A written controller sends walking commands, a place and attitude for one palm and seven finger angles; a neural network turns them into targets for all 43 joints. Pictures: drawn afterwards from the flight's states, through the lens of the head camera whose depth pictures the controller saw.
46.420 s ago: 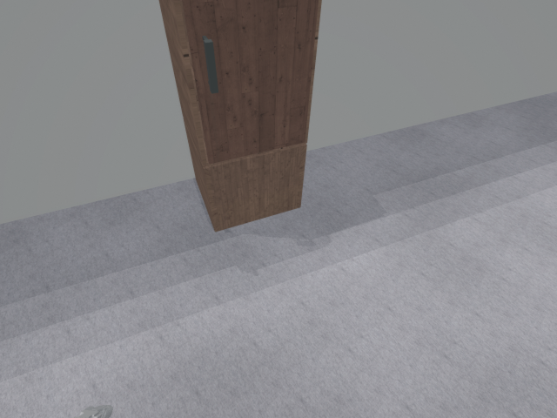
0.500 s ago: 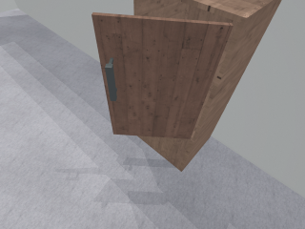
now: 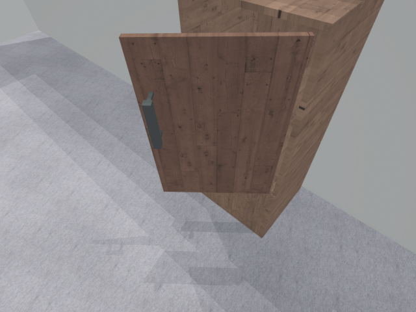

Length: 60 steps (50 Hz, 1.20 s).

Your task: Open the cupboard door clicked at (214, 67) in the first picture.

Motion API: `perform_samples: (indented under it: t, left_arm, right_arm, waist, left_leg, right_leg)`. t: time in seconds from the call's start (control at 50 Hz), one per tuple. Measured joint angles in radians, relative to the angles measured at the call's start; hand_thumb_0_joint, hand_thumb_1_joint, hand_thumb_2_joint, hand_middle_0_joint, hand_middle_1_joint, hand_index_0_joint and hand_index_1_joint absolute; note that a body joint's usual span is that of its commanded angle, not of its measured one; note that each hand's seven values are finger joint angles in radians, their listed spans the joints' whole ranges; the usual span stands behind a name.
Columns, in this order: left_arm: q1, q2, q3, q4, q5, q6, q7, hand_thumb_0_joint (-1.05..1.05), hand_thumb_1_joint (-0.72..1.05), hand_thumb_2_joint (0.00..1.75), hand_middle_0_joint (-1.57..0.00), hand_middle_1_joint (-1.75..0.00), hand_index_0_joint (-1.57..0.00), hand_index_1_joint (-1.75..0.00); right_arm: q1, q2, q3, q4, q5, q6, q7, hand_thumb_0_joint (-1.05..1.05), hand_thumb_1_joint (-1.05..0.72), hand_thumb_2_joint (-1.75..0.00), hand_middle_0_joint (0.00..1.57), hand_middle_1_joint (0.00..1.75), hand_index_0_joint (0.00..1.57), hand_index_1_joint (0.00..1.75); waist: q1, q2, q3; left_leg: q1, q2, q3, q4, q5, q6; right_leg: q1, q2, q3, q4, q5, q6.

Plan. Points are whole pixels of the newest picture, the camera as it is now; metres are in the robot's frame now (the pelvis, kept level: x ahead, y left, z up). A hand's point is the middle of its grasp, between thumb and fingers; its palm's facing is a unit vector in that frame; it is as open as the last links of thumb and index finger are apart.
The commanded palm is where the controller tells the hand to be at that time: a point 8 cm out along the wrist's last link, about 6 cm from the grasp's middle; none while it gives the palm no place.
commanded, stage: look again from close up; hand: left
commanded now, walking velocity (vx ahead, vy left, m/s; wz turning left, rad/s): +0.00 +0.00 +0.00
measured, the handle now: (154, 121) +0.56 +0.18 +0.04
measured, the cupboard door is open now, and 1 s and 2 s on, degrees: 39 39 39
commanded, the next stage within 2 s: raise the hand with hooked fingers in 0.32 s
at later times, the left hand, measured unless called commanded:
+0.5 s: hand out of the picture +0.13 +0.16 -0.13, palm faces +0.18 -0.96 -0.22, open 7.4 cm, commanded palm +0.13 +0.21 -0.06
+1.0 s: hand (121, 287) +0.17 +0.17 -0.02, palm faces +0.10 -0.99 -0.07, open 9.6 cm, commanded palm +0.16 +0.23 -0.02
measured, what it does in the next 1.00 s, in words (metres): lowers itself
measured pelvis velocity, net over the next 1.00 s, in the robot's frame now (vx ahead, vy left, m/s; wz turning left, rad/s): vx -0.01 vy -0.06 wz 0.10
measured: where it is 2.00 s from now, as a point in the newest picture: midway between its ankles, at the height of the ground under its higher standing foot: outside the picture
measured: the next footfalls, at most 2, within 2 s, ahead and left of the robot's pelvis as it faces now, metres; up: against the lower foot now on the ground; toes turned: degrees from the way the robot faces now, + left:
none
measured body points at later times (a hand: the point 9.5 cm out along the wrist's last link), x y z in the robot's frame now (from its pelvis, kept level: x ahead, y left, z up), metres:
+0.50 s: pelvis +0.04 -0.03 +0.00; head +0.06 -0.04 +0.45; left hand +0.12 +0.21 -0.11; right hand +0.08 -0.27 -0.15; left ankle +0.02 +0.08 -0.74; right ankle +0.02 -0.15 -0.74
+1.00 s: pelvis -0.01 -0.06 -0.09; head +0.04 -0.04 +0.36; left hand +0.16 +0.23 -0.01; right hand +0.24 -0.26 -0.13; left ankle +0.02 +0.08 -0.74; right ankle +0.01 -0.15 -0.74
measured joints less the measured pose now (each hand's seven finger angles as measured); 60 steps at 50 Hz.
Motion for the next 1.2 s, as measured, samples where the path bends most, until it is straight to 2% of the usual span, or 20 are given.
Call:
perform_samples:
  t: [0.22, 0.44, 0.46, 0.48, 0.52, 0.54, 0.56, 0.6, 0.66, 0.72, 0.74, 0.78, 0.84, 0.92, 0.96, 1.0, 1.04, 1.08, 1.14, 1.2]
  left_arm:
    - [-0.060, 0.000, 0.001, 0.019, -0.007, -0.009, 0.007, 0.01, 0.92, 0.90, -0.21, -0.30, -0.20, -0.30]
    - [-0.085, 0.004, 0.005, 0.025, -0.008, -0.017, 0.019, 0.01, 0.91, 0.90, -0.20, -0.30, -0.20, -0.30]
    - [-0.040, 0.001, 0.031, -0.125, -0.045, 0.039, 0.016, 0.01, 0.91, 0.90, -0.20, -0.30, -0.20, -0.30]
    - [0.014, 0.000, 0.054, -0.304, -0.068, 0.043, 0.018, 0.02, 0.91, 0.90, -0.21, -0.31, -0.20, -0.30]
    - [0.076, 0.001, 0.065, -0.575, -0.108, -0.018, 0.051, 0.02, 0.90, 0.89, -0.21, -0.31, -0.20, -0.31]
    - [0.081, -0.001, 0.069, -0.673, -0.130, -0.038, 0.061, 0.02, 0.89, 0.89, -0.21, -0.32, -0.20, -0.32]
    - [0.072, -0.004, 0.080, -0.746, -0.148, -0.065, 0.057, 0.02, 0.88, 0.88, -0.21, -0.32, -0.20, -0.32]
    - [0.033, -0.006, 0.115, -0.822, -0.176, -0.160, 0.022, 0.02, 0.85, 0.87, -0.21, -0.34, -0.21, -0.34]
    - [0.003, 0.004, 0.167, -0.851, -0.223, -0.338, -0.090, 0.01, 0.80, 0.85, -0.21, -0.37, -0.21, -0.37]
    - [0.029, 0.019, 0.193, -0.833, -0.255, -0.496, -0.256, 0.01, 0.74, 0.83, -0.21, -0.41, -0.21, -0.41]
    - [0.045, 0.025, 0.198, -0.819, -0.261, -0.529, -0.310, 0.01, 0.72, 0.82, -0.22, -0.42, -0.21, -0.42]
    - [0.086, 0.037, 0.206, -0.800, -0.274, -0.553, -0.391, 0.01, 0.68, 0.80, -0.22, -0.45, -0.22, -0.45]
    - [0.134, 0.045, 0.228, -0.810, -0.306, -0.545, -0.435, 0.01, 0.61, 0.77, -0.23, -0.49, -0.22, -0.49]
    - [0.129, 0.047, 0.253, -0.915, -0.344, -0.570, -0.412, 0.02, 0.51, 0.73, -0.24, -0.55, -0.23, -0.55]
    - [0.086, 0.058, 0.250, -0.968, -0.351, -0.581, -0.413, 0.02, 0.46, 0.71, -0.24, -0.58, -0.23, -0.58]
    - [0.018, 0.079, 0.239, -0.988, -0.349, -0.561, -0.433, 0.02, 0.42, 0.69, -0.24, -0.61, -0.23, -0.61]
    - [-0.054, 0.109, 0.230, -0.976, -0.339, -0.494, -0.464, 0.02, 0.37, 0.67, -0.24, -0.64, -0.23, -0.64]
    - [-0.102, 0.140, 0.230, -0.952, -0.334, -0.392, -0.486, 0.01, 0.32, 0.65, -0.24, -0.67, -0.24, -0.67]
    - [-0.107, 0.164, 0.259, -0.924, -0.355, -0.252, -0.484, 0.01, 0.26, 0.62, -0.25, -0.72, -0.25, -0.71]
    - [-0.059, 0.152, 0.308, -0.936, -0.384, -0.216, -0.431, 0.01, 0.19, 0.59, -0.26, -0.76, -0.25, -0.76]
  right_arm:
    - [0.002, 0.024, 0.007, 0.066, 0.003, -0.009, -0.010, 0.00, -0.91, -0.90, 0.20, 0.30, 0.20, 0.30]
    - [-0.018, 0.029, 0.006, 0.089, 0.006, -0.004, -0.017, 0.01, -0.92, -0.90, 0.20, 0.30, 0.20, 0.30]
    - [-0.004, 0.025, 0.007, 0.050, 0.019, -0.011, -0.020, 0.01, -0.92, -0.90, 0.20, 0.30, 0.20, 0.30]
    - [0.021, 0.023, 0.009, 0.005, 0.026, -0.051, -0.034, 0.01, -0.92, -0.90, 0.20, 0.30, 0.20, 0.30]
    - [0.054, 0.009, 0.006, -0.049, 0.041, -0.139, -0.060, 0.01, -0.92, -0.90, 0.20, 0.30, 0.20, 0.30]
    - [0.056, -0.001, 0.001, -0.076, 0.047, -0.164, -0.064, 0.01, -0.92, -0.90, 0.20, 0.30, 0.20, 0.30]
    - [0.050, -0.013, -0.007, -0.105, 0.047, -0.183, -0.065, 0.01, -0.92, -0.90, 0.20, 0.30, 0.20, 0.30]
    - [0.017, -0.031, -0.025, -0.161, 0.041, -0.210, -0.061, 0.01, -0.91, -0.90, 0.20, 0.30, 0.20, 0.30]
    - [-0.053, -0.043, -0.047, -0.252, 0.033, -0.228, -0.039, 0.01, -0.91, -0.90, 0.20, 0.30, 0.20, 0.30]
    - [-0.110, -0.052, -0.066, -0.344, 0.034, -0.240, -0.014, 0.01, -0.91, -0.90, 0.20, 0.30, 0.20, 0.30]
    - [-0.123, -0.060, -0.070, -0.372, 0.036, -0.244, -0.009, 0.01, -0.91, -0.90, 0.20, 0.30, 0.20, 0.30]
    - [-0.140, -0.076, -0.076, -0.423, 0.040, -0.249, -0.008, 0.01, -0.91, -0.90, 0.20, 0.30, 0.20, 0.30]
    - [-0.145, -0.097, -0.081, -0.471, 0.042, -0.256, -0.021, 0.01, -0.91, -0.90, 0.20, 0.30, 0.20, 0.30]
    - [-0.141, -0.095, -0.059, -0.467, 0.039, -0.270, -0.045, 0.01, -0.91, -0.90, 0.20, 0.30, 0.20, 0.30]
    - [-0.138, -0.079, -0.034, -0.448, 0.041, -0.272, -0.053, 0.01, -0.91, -0.90, 0.20, 0.30, 0.20, 0.30]
    - [-0.133, -0.057, -0.005, -0.429, 0.046, -0.268, -0.059, 0.01, -0.91, -0.90, 0.20, 0.30, 0.20, 0.30]
    - [-0.121, -0.030, 0.023, -0.419, 0.053, -0.255, -0.063, 0.01, -0.91, -0.90, 0.20, 0.30, 0.20, 0.30]
    - [-0.098, -0.005, 0.044, -0.417, 0.060, -0.234, -0.065, 0.01, -0.90, -0.90, 0.20, 0.30, 0.20, 0.30]
    - [-0.043, 0.018, 0.057, -0.427, 0.064, -0.204, -0.067, 0.01, -0.90, -0.90, 0.20, 0.30, 0.21, 0.30]
    - [0.020, 0.015, 0.047, -0.431, 0.062, -0.198, -0.068, 0.01, -0.90, -0.90, 0.21, 0.30, 0.21, 0.30]
  waist:
    - [-0.013, -0.024, 0.021]
    - [-0.015, -0.013, 0.016]
    - [-0.018, -0.014, 0.016]
    - [-0.012, -0.022, 0.015]
    - [-0.005, -0.022, -0.009]
    - [-0.011, -0.017, -0.021]
    - [-0.019, -0.011, -0.034]
    - [-0.032, -0.005, -0.064]
    - [-0.037, -0.023, -0.109]
    - [-0.026, -0.055, -0.125]
    - [-0.021, -0.064, -0.125]
    - [-0.006, -0.076, -0.128]
    - [0.023, -0.079, -0.127]
    - [0.054, -0.055, -0.120]
    - [0.060, -0.039, -0.117]
    - [0.055, -0.022, -0.113]
    - [0.039, -0.006, -0.106]
    - [0.016, 0.004, -0.101]
    - [-0.017, 0.011, -0.102]
    - [-0.033, 0.012, -0.113]
  left_leg:
    - [0.032, 0.028, -0.011, -0.011, -0.021, -0.032]
    - [0.053, 0.055, -0.021, 0.005, -0.049, -0.056]
    - [0.041, 0.058, -0.027, 0.021, -0.058, -0.057]
    - [0.040, 0.053, -0.028, 0.023, -0.061, -0.056]
    - [0.033, 0.046, -0.043, 0.034, -0.065, -0.057]
    - [0.023, 0.043, -0.054, 0.046, -0.069, -0.057]
    - [0.006, 0.040, -0.066, 0.066, -0.075, -0.057]
    - [-0.050, 0.040, -0.078, 0.119, -0.092, -0.059]
    - [-0.171, 0.047, -0.073, 0.222, -0.127, -0.066]
    - [-0.290, 0.056, -0.072, 0.338, -0.168, -0.075]
    - [-0.328, 0.058, -0.076, 0.377, -0.181, -0.077]
    - [-0.400, 0.061, -0.086, 0.450, -0.205, -0.082]
    - [-0.489, 0.066, -0.113, 0.549, -0.237, -0.086]
    - [-0.570, 0.074, -0.159, 0.655, -0.270, -0.088]
    - [-0.595, 0.078, -0.175, 0.690, -0.279, -0.088]
    - [-0.609, 0.080, -0.185, 0.709, -0.281, -0.087]
    - [-0.612, 0.083, -0.185, 0.707, -0.274, -0.085]
    - [-0.598, 0.083, -0.173, 0.682, -0.260, -0.082]
    - [-0.555, 0.084, -0.143, 0.620, -0.235, -0.071]
    - [-0.514, 0.083, -0.116, 0.561, -0.216, -0.060]
  right_leg:
    - [0.035, 0.028, -0.012, -0.016, -0.022, -0.023]
    - [0.069, 0.054, -0.022, -0.026, -0.042, -0.041]
    - [0.062, 0.056, -0.027, -0.019, -0.045, -0.042]
    - [0.056, 0.052, -0.029, -0.005, -0.053, -0.044]
    - [0.052, 0.044, -0.043, 0.015, -0.071, -0.047]
    - [0.050, 0.040, -0.055, 0.024, -0.079, -0.046]
    - [0.040, 0.036, -0.066, 0.038, -0.087, -0.046]
    - [-0.010, 0.033, -0.078, 0.087, -0.107, -0.047]
    - [-0.142, 0.034, -0.070, 0.205, -0.146, -0.055]
    - [-0.265, 0.037, -0.067, 0.329, -0.191, -0.066]
    - [-0.301, 0.037, -0.069, 0.367, -0.205, -0.069]
    - [-0.368, 0.036, -0.077, 0.437, -0.232, -0.073]
    - [-0.439, 0.037, -0.101, 0.518, -0.264, -0.081]
    - [-0.486, 0.045, -0.143, 0.585, -0.290, -0.088]
    - [-0.499, 0.049, -0.158, 0.606, -0.295, -0.090]
    - [-0.506, 0.053, -0.166, 0.613, -0.292, -0.091]
    - [-0.508, 0.055, -0.166, 0.606, -0.281, -0.088]
    - [-0.500, 0.056, -0.155, 0.583, -0.264, -0.083]
    - [-0.472, 0.057, -0.127, 0.529, -0.233, -0.072]
    - [-0.443, 0.056, -0.103, 0.476, -0.207, -0.060]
